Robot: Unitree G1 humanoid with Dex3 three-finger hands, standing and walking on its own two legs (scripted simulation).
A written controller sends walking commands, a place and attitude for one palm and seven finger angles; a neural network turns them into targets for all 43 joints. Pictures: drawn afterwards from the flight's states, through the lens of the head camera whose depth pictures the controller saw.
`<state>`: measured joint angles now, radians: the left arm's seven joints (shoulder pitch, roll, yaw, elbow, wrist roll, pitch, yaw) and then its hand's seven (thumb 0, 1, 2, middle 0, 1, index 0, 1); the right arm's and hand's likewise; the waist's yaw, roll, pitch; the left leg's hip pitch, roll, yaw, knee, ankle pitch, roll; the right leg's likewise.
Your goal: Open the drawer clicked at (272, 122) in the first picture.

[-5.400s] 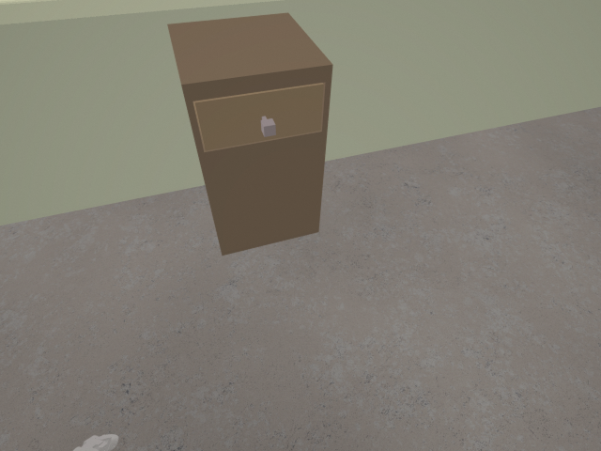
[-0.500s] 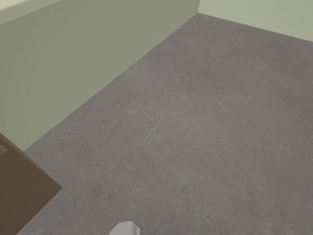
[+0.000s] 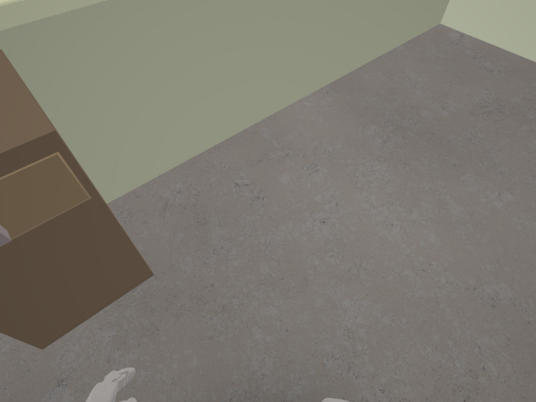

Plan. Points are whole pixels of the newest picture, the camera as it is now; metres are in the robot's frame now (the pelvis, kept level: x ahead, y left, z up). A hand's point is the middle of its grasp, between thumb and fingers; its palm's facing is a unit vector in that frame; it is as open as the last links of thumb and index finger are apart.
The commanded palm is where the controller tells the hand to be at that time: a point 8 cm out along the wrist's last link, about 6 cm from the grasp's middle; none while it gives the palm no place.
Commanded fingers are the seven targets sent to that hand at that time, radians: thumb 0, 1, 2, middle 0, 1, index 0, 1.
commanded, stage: turn to face it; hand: left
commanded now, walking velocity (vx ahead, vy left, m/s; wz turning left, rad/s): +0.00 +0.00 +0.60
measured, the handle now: out of the picture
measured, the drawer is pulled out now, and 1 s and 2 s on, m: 0.00 0.00 0.00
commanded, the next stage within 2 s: take the last steps up to it in 1.02 s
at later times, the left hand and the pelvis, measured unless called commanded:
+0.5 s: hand out of the picture -0.04 +0.24 -0.19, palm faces +0.37 -0.89 -0.25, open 7.4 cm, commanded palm none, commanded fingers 0.00 0.90 0.90 -0.20 -0.30 -0.20 -0.30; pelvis +0.00 +0.02 -0.01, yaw +20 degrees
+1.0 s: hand out of the picture -0.01 +0.21 -0.14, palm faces +0.55 -0.79 -0.28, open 7.4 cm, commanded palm none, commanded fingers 0.00 0.90 0.90 -0.20 -0.30 -0.20 -0.30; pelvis +0.02 -0.01 +0.00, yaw +34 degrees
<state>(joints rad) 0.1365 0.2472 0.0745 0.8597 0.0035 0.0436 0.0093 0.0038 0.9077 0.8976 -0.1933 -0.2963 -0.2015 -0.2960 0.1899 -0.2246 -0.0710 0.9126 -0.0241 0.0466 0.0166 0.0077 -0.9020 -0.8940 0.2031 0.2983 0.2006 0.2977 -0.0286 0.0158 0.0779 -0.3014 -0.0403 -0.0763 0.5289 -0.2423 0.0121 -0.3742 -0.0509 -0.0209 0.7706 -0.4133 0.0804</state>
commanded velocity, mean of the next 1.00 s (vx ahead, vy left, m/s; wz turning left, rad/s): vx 0.00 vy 0.00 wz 0.48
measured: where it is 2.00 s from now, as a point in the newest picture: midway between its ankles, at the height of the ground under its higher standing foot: outside the picture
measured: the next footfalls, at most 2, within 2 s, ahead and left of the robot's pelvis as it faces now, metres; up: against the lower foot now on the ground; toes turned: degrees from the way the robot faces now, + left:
right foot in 0.06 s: +0.04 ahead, -0.13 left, +0.00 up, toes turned +0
left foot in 0.46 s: +0.00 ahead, +0.13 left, +0.00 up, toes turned +25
